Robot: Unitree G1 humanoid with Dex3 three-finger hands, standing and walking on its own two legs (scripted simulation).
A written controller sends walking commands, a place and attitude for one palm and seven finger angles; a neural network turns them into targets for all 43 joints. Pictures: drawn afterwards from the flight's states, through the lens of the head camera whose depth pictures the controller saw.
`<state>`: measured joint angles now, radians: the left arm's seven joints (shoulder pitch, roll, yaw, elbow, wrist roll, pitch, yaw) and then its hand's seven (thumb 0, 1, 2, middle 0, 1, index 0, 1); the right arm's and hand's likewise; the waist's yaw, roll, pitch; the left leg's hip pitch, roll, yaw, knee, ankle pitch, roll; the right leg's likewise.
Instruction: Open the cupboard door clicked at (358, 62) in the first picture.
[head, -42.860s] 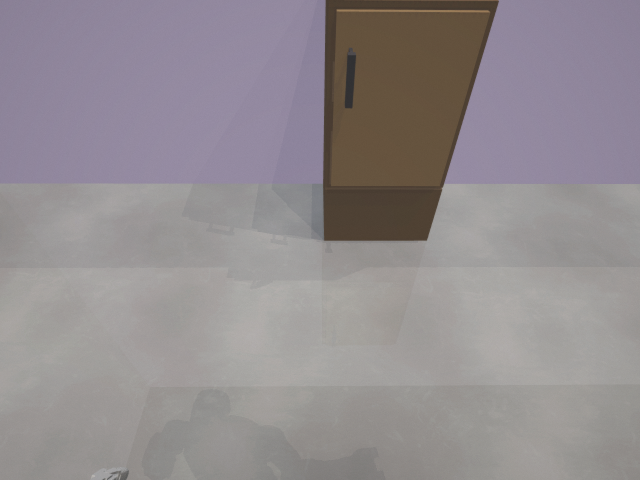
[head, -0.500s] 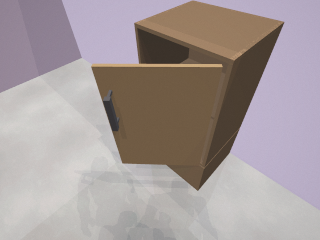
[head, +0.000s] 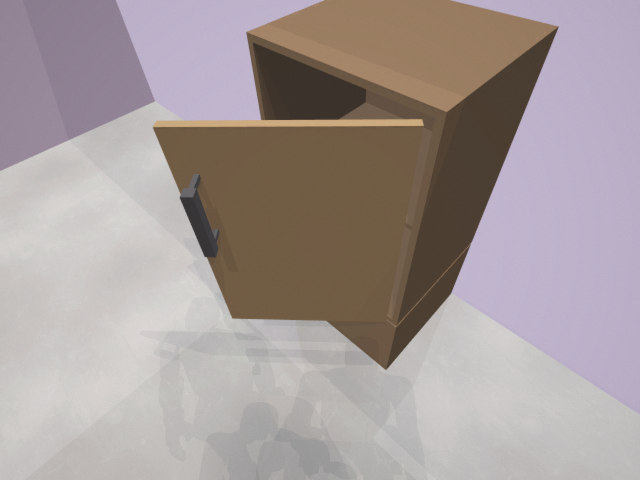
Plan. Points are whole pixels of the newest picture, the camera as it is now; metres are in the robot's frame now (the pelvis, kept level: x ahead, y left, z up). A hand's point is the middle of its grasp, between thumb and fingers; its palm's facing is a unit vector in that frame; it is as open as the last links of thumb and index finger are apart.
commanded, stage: come to a stop and stand still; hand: left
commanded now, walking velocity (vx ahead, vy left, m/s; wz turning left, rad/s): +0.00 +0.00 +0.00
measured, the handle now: (203, 216) +0.54 +0.24 -0.02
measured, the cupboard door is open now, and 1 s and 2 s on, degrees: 41 41 41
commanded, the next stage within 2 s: look again from close up in 0.20 s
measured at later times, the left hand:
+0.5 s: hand out of the picture +0.00 +0.17 -0.17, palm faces +0.04 -0.98 -0.21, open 7.3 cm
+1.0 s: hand out of the picture +0.11 +0.21 -0.10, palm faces +0.24 -0.94 -0.22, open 7.3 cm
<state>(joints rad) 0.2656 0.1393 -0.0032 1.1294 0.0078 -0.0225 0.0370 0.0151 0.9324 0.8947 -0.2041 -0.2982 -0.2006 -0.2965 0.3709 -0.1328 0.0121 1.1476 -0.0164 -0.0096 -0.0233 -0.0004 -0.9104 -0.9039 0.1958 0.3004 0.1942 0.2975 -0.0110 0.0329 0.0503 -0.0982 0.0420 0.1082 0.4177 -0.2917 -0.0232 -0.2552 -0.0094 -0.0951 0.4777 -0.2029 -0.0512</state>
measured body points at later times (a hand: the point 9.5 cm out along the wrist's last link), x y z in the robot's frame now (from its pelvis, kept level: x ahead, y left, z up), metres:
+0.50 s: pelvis +0.01 +0.00 +0.00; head +0.02 -0.01 +0.45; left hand +0.00 +0.23 -0.15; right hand -0.01 -0.20 -0.17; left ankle -0.04 +0.13 -0.74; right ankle +0.04 -0.08 -0.74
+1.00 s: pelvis +0.00 +0.01 +0.00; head +0.01 +0.00 +0.45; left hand +0.09 +0.26 -0.09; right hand +0.04 -0.22 -0.15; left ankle -0.04 +0.13 -0.74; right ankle +0.04 -0.08 -0.74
